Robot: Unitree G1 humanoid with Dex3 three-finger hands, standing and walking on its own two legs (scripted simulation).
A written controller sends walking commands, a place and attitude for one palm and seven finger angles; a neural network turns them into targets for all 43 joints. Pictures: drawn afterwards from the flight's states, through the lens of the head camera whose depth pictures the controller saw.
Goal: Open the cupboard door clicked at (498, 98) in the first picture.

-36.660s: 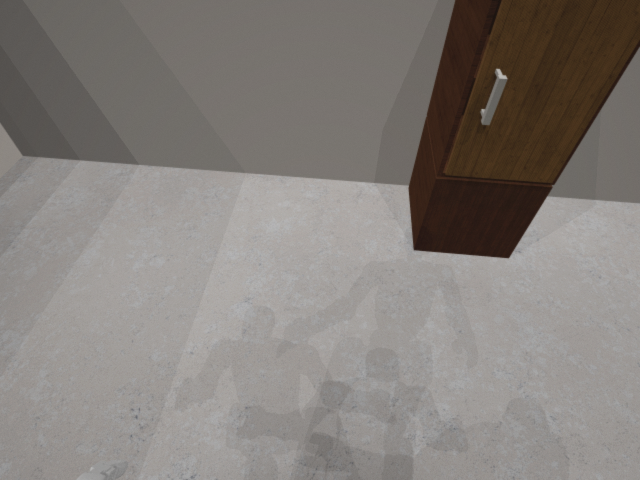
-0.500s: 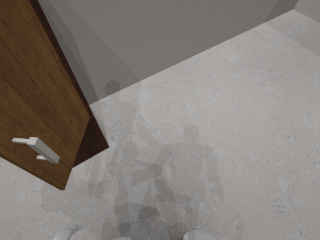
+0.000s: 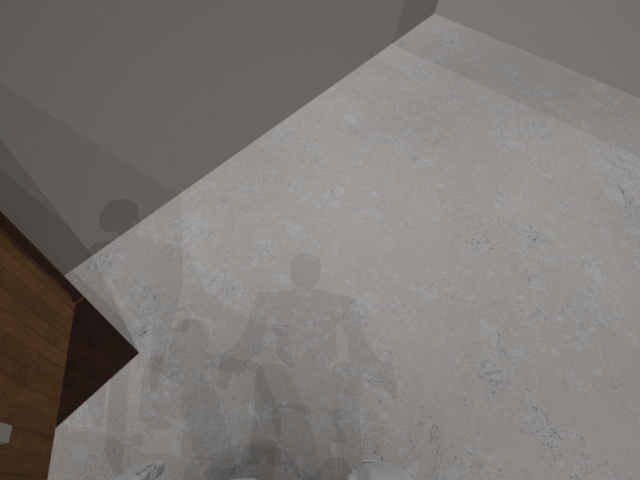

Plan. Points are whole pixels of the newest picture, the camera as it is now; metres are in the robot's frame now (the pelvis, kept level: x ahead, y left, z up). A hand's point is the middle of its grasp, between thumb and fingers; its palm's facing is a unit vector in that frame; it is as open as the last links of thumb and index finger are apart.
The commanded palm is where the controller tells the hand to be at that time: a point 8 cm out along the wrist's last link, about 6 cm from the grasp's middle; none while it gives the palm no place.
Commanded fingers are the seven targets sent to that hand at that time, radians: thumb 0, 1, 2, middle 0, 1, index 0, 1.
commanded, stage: walk to a spot facing it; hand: left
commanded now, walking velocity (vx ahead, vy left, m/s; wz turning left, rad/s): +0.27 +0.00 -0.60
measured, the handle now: out of the picture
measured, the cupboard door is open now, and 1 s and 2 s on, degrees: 50 50 50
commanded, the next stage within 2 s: turn to face it in 1.36 s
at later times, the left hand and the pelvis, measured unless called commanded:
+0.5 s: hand (252, 408) +0.22 +0.11 -0.16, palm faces -0.28 -0.94 -0.20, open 7.4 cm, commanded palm none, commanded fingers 0.00 0.90 0.90 -0.20 -0.30 -0.20 -0.30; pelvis +0.13 -0.06 +0.01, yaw -18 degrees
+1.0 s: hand (377, 232) +0.57 -0.09 -0.15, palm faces -0.55 -0.80 -0.23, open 7.4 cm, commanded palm none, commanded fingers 0.00 0.90 0.90 -0.20 -0.30 -0.20 -0.30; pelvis +0.34 -0.17 -0.01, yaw -31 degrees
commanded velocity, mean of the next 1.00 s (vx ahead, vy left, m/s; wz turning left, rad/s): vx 0.34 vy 0.00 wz -0.44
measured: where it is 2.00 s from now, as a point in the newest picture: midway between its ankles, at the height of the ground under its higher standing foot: (430, 326)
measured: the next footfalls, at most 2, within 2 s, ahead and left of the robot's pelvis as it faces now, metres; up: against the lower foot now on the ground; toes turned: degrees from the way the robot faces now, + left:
right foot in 0.26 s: +0.07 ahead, -0.16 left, +0.00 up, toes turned -17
left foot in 0.60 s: +0.34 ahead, +0.02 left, +0.00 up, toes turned -15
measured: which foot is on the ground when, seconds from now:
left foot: down 0.00-0.26, up 0.28-0.58, down 0.60-1.00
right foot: up 0.00-0.24, down 0.26-0.62, up 0.64-0.98, down 1.00-1.00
